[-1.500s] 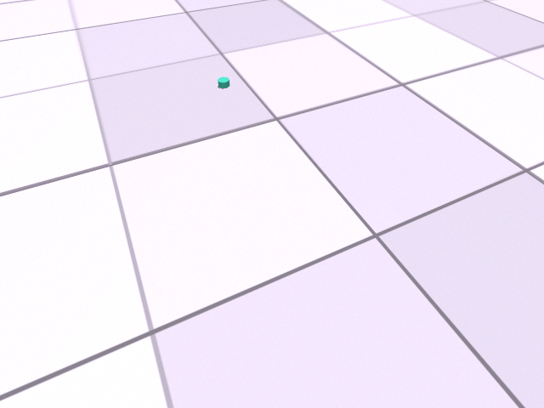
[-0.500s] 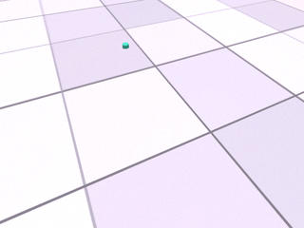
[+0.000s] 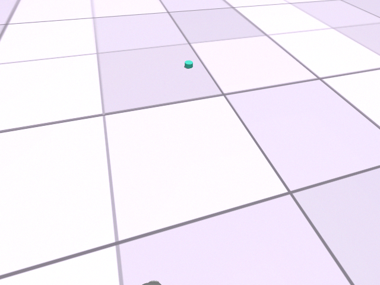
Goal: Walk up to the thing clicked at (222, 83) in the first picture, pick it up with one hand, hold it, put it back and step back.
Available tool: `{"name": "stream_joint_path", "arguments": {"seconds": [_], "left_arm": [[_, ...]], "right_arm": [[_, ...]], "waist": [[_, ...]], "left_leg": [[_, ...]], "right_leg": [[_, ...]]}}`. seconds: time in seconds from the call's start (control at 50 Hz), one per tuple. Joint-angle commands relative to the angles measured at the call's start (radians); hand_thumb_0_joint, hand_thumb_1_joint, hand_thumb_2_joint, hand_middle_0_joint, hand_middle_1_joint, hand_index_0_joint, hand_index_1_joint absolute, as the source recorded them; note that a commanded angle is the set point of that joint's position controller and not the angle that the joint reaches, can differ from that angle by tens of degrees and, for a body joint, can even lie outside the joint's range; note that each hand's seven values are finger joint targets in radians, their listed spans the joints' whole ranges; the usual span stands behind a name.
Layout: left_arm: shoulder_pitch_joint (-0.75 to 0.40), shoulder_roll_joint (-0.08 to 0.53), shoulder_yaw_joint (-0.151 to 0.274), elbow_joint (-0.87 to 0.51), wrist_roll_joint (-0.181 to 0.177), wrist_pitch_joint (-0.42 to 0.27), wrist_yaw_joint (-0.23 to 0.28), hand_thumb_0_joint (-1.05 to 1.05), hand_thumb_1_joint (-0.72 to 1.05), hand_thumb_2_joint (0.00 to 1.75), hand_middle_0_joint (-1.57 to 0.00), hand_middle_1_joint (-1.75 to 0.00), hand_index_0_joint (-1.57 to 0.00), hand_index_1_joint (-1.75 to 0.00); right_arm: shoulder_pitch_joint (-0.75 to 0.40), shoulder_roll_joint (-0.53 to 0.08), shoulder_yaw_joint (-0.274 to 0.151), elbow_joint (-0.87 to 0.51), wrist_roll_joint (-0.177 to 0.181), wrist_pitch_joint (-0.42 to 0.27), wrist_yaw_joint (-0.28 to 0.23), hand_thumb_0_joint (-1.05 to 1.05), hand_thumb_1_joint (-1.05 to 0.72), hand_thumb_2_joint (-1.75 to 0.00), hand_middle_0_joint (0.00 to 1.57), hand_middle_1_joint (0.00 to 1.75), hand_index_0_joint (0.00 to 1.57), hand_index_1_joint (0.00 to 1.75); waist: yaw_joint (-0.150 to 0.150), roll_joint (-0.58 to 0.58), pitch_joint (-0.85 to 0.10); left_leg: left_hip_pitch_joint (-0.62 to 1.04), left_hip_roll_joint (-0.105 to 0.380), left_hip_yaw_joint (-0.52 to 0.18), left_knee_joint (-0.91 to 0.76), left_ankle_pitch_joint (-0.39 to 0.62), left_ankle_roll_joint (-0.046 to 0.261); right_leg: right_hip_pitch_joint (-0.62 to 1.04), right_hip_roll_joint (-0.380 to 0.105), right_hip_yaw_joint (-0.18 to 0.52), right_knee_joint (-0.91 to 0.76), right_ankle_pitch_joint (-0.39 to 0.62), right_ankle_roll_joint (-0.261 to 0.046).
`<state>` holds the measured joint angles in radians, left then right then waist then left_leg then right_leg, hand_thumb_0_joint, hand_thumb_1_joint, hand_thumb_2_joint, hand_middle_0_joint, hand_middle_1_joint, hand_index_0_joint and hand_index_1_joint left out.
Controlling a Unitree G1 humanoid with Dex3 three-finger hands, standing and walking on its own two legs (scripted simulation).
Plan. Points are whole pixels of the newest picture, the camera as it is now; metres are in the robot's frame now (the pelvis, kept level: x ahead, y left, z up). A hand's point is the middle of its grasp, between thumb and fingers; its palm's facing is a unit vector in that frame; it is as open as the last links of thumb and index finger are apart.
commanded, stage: walk up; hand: left
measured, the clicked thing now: (188, 64) +2.26 +0.15 -0.74
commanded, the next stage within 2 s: none
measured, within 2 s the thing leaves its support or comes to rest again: neither
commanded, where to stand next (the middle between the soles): +1.86 -0.08 m, yaw -2 degrees
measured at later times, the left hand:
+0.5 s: hand (111, 177) +0.43 +0.28 -0.12, palm faces -0.12 -0.91 -0.39, open 7.4 cm
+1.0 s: hand (127, 139) +0.63 +0.28 -0.17, palm faces -0.01 -0.93 -0.36, open 7.4 cm
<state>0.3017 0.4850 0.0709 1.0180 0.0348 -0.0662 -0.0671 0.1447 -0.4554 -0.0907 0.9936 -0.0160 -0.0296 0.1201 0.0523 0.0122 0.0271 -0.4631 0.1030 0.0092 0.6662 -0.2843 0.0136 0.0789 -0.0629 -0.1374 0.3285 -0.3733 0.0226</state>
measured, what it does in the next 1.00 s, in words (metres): walks ahead: left foot, then right foot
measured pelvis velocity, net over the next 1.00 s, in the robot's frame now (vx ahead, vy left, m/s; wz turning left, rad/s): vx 0.61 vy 0.00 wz -0.02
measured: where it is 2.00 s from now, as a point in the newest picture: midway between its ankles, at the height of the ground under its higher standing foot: (206, 150)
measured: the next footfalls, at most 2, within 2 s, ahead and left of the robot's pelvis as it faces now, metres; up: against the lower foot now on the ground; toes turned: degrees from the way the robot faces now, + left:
left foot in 0.04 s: +0.18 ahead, +0.15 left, +0.00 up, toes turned +5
right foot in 0.52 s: +0.49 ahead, -0.16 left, +0.00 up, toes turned -8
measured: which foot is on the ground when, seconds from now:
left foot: up 0.00-0.02, down 0.04-0.54, up 0.56-0.92, down 0.94-1.00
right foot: down 0.00-0.06, up 0.08-0.50, down 0.52-0.96, up 0.98-1.00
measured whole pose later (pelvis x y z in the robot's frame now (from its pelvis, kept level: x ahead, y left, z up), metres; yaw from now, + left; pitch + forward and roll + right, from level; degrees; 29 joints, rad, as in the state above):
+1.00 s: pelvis +0.61 +0.00 -0.02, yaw -1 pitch -1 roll -1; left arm 0.32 0.46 0.05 0.95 0.00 -0.05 -0.05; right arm 0.15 -0.43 -0.09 0.88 -0.03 -0.09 0.09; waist 0.04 -0.03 0.05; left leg -0.47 0.06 0.10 0.66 -0.16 0.04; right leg -0.11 -0.07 -0.04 0.82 -0.49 -0.03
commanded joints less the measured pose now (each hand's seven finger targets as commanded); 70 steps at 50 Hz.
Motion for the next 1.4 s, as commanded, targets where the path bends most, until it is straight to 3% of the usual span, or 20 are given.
{"name": "stream_joint_path", "arguments": {"seconds": [0.0,0.02,0.04,0.06,0.16,0.28,0.4,0.48,0.5,0.52,0.54,0.64,0.84,0.9,0.92,0.96,1.06,1.18,1.3,1.38], "left_arm": [[-0.173,0.222,0.035,-0.126,-0.014,-0.030,0.004,0.00,0.90,0.90,-0.20,-0.30,-0.20,-0.30],[-0.126,0.161,0.011,-0.126,-0.017,-0.026,0.004,0.00,0.90,0.90,-0.20,-0.30,-0.20,-0.30],[-0.137,0.090,-0.007,-0.167,-0.032,-0.031,0.005,0.00,0.90,0.90,-0.20,-0.30,-0.20,-0.30],[-0.180,0.189,0.000,-0.182,-0.024,-0.035,0.011,0.00,0.90,0.90,-0.20,-0.30,-0.20,-0.30],[-0.047,0.206,0.025,-0.081,-0.039,-0.018,-0.018,0.00,0.90,0.90,-0.20,-0.30,-0.20,-0.30],[-0.171,0.183,0.040,-0.140,-0.019,0.000,-0.057,0.00,0.90,0.90,-0.20,-0.30,-0.20,-0.30],[-0.325,0.126,0.030,-0.177,-0.024,-0.013,-0.059,0.00,0.90,0.90,-0.20,-0.30,-0.20,-0.30],[-0.071,0.167,0.059,-0.099,-0.026,-0.017,-0.031,0.00,0.90,0.90,-0.20,-0.30,-0.20,-0.30],[0.116,0.238,0.092,-0.060,-0.016,-0.020,-0.011,0.00,0.90,0.90,-0.20,-0.30,-0.20,-0.30],[0.155,0.343,0.114,-0.074,-0.013,-0.029,0.002,0.00,0.90,0.90,-0.20,-0.30,-0.20,-0.30],[0.100,0.353,0.110,-0.101,-0.038,-0.031,0.008,0.00,0.90,0.90,-0.20,-0.30,-0.20,-0.30],[-0.095,0.201,0.063,-0.153,-0.042,-0.051,0.023,0.00,0.90,0.90,-0.20,-0.30,-0.20,-0.30],[-0.075,0.226,0.059,-0.186,-0.027,-0.060,0.004,0.00,0.90,0.90,-0.20,-0.30,-0.20,-0.30],[-0.083,0.217,0.048,-0.191,-0.030,-0.044,0.016,0.00,0.90,0.90,-0.20,-0.30,-0.20,-0.30],[-0.040,0.168,0.028,-0.192,-0.033,-0.037,0.020,0.00,0.90,0.90,-0.20,-0.30,-0.20,-0.30],[0.014,0.157,0.014,-0.210,-0.055,-0.034,0.035,0.00,0.90,0.90,-0.20,-0.30,-0.20,-0.30],[0.032,0.175,0.019,-0.128,-0.049,-0.027,0.013,0.00,0.90,0.90,-0.20,-0.30,-0.20,-0.30],[-0.110,0.141,0.020,-0.175,-0.024,-0.006,-0.028,0.00,0.90,0.90,-0.20,-0.30,-0.20,-0.30],[-0.216,0.110,0.028,-0.184,-0.027,-0.014,-0.033,0.00,0.90,0.90,-0.20,-0.30,-0.20,-0.30],[0.041,0.191,0.071,-0.105,-0.023,-0.027,-0.006,0.00,0.90,0.90,-0.20,-0.30,-0.20,-0.30]], "right_arm": [[0.135,-0.204,-0.076,-0.043,-0.008,-0.035,-0.015,0.00,-0.90,-0.90,0.20,0.30,0.20,0.30],[0.295,-0.264,-0.106,0.001,-0.024,-0.041,-0.034,0.00,-0.90,-0.90,0.20,0.30,0.20,0.30],[0.379,-0.367,-0.122,-0.017,-0.026,-0.048,-0.051,0.00,-0.90,-0.90,0.20,0.30,0.20,0.30],[0.274,-0.445,-0.132,-0.059,0.022,-0.049,-0.049,0.00,-0.90,-0.90,0.20,0.30,0.20,0.30],[0.003,-0.250,-0.050,-0.135,0.023,-0.076,-0.062,0.00,-0.90,-0.90,0.20,0.30,0.20,0.30],[0.029,-0.271,-0.058,-0.148,0.016,-0.104,-0.055,0.00,-0.90,-0.90,0.20,0.30,0.20,0.30],[0.124,-0.253,-0.055,-0.115,0.013,-0.096,-0.061,0.00,-0.90,-0.90,0.20,0.30,0.20,0.30],[0.108,-0.233,-0.042,-0.128,-0.006,-0.080,-0.079,0.00,-0.90,-0.90,0.20,0.30,0.20,0.30],[0.163,-0.176,-0.021,-0.132,-0.008,-0.077,-0.077,0.00,-0.90,-0.90,0.20,0.30,0.20,0.30],[0.217,-0.096,0.006,-0.174,0.022,-0.084,-0.081,0.00,-0.90,-0.90,0.20,0.30,0.20,0.30],[0.135,-0.211,-0.019,-0.160,0.022,-0.085,-0.091,0.00,-0.90,-0.90,0.20,0.30,0.20,0.30],[0.158,-0.185,-0.017,-0.095,0.019,-0.069,-0.061,0.00,-0.90,-0.90,0.20,0.30,0.20,0.30],[-0.057,-0.132,-0.029,-0.167,0.002,-0.063,-0.014,0.00,-0.90,-0.90,0.20,0.30,0.20,0.30],[0.115,-0.179,-0.054,-0.123,-0.014,-0.065,-0.031,0.00,-0.90,-0.90,0.20,0.30,0.20,0.30],[0.250,-0.227,-0.076,-0.086,-0.030,-0.070,-0.044,0.00,-0.90,-0.90,0.20,0.30,0.20,0.30],[0.308,-0.366,-0.108,-0.120,-0.001,-0.076,-0.069,0.00,-0.90,-0.90,0.20,0.30,0.20,0.30],[0.098,-0.212,-0.042,-0.166,0.030,-0.091,-0.079,0.00,-0.90,-0.90,0.20,0.30,0.20,0.30],[0.112,-0.237,-0.046,-0.179,0.020,-0.106,-0.072,0.00,-0.90,-0.90,0.20,0.30,0.20,0.30],[0.140,-0.232,-0.043,-0.164,0.018,-0.089,-0.071,0.00,-0.90,-0.90,0.20,0.30,0.20,0.30],[0.168,-0.167,-0.016,-0.176,0.009,-0.077,-0.086,0.00,-0.90,-0.90,0.20,0.30,0.20,0.30]], "waist": [[-0.171,-0.012,-0.058],[-0.239,0.179,-0.147],[-0.261,0.406,-0.185],[-0.229,0.254,-0.184],[-0.028,0.097,0.043],[-0.060,0.125,0.080],[-0.098,0.059,0.057],[0.051,-0.032,-0.116],[0.122,-0.186,-0.237],[0.091,-0.408,-0.272],[0.107,-0.261,-0.244],[-0.032,-0.163,-0.031],[-0.012,-0.081,0.005],[-0.110,0.012,-0.066],[-0.168,0.130,-0.138],[-0.183,0.248,-0.223],[-0.056,0.120,-0.021],[-0.080,0.112,0.033],[-0.084,0.103,0.011],[0.051,-0.107,-0.148]], "left_leg": [[0.546,-0.081,0.118,-0.082,0.086,0.043],[0.759,-0.070,0.043,-0.110,-0.111,0.079],[0.795,0.224,-0.523,-0.369,-0.445,0.164],[0.662,0.340,-0.807,-0.554,-0.630,0.262],[0.201,0.197,-0.227,-0.520,-0.315,0.164],[0.247,0.197,-0.125,-0.595,-0.326,0.189],[0.385,0.155,-0.008,-0.512,0.036,0.157],[0.290,0.073,0.123,-0.030,0.389,0.095],[0.102,-0.002,0.128,0.300,0.248,0.065],[-0.205,-0.133,0.104,0.554,-0.214,0.019],[-0.274,-0.071,-0.022,0.642,-0.221,0.018],[-0.109,0.038,-0.070,0.424,0.014,0.025],[0.110,-0.005,0.074,-0.096,0.252,-0.015],[0.353,-0.054,0.102,-0.133,0.134,0.028],[0.547,-0.038,0.042,-0.156,0.006,0.079],[0.713,0.351,-0.714,-0.423,-0.260,0.240],[0.313,0.187,-0.164,-0.430,0.055,0.160],[0.329,0.182,-0.063,-0.505,0.027,0.200],[0.342,0.141,0.030,-0.407,0.218,0.148],[0.177,0.040,0.118,0.123,0.265,0.078]], "right_leg": [[-0.465,-0.123,-0.015,0.196,0.215,-0.153],[-0.622,-0.042,-0.058,0.556,0.218,-0.125],[-0.822,0.106,0.039,0.854,-0.183,-0.084],[-0.819,0.066,0.215,0.936,-0.172,-0.104],[-0.627,-0.096,0.204,0.683,0.073,-0.039],[-0.696,-0.101,0.144,0.453,0.226,-0.012],[-0.611,-0.058,0.082,0.258,0.354,-0.041],[-0.131,0.031,-0.001,0.195,0.212,-0.091],[0.139,-0.015,0.117,0.187,0.032,-0.103],[0.313,-0.335,0.686,0.004,-0.151,-0.211],[0.247,-0.395,0.844,-0.076,-0.165,-0.297],[-0.193,-0.215,0.309,-0.093,0.128,-0.218],[-0.285,-0.163,0.117,-0.102,0.122,-0.203],[-0.308,-0.141,0.074,0.198,0.385,-0.170],[-0.428,-0.079,0.027,0.477,0.396,-0.137],[-0.789,0.114,0.167,0.894,-0.144,-0.083],[-0.647,-0.059,0.214,0.749,0.070,-0.052],[-0.687,-0.092,0.138,0.472,0.197,-0.013],[-0.495,-0.020,0.058,0.257,0.328,-0.052],[-0.017,-0.003,0.100,0.169,0.156,-0.107]]}}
